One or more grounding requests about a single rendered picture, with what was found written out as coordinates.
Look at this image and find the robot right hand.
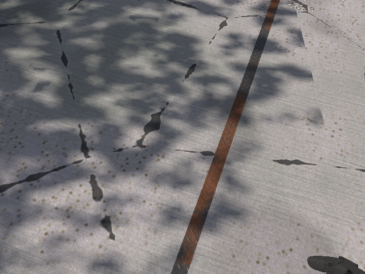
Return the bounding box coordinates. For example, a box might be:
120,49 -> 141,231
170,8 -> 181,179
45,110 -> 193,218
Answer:
307,256 -> 365,274

